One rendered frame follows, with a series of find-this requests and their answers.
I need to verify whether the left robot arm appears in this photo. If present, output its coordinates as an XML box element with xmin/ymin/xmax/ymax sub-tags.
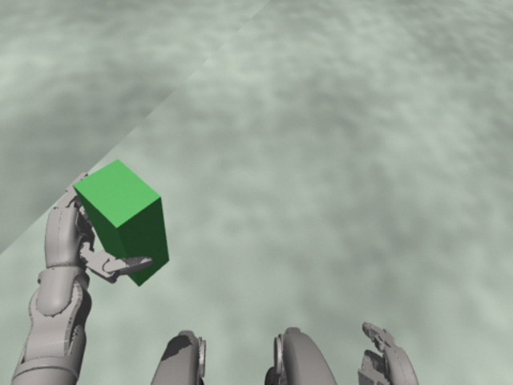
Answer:
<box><xmin>11</xmin><ymin>265</ymin><xmax>91</xmax><ymax>385</ymax></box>

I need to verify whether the carton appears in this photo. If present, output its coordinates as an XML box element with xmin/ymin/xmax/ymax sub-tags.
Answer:
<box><xmin>73</xmin><ymin>159</ymin><xmax>169</xmax><ymax>287</ymax></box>

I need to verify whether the right robot hand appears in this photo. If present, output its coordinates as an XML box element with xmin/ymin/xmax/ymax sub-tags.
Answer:
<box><xmin>357</xmin><ymin>322</ymin><xmax>419</xmax><ymax>385</ymax></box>

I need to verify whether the left robot hand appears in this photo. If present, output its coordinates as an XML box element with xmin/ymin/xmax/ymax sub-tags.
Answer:
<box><xmin>45</xmin><ymin>172</ymin><xmax>153</xmax><ymax>284</ymax></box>

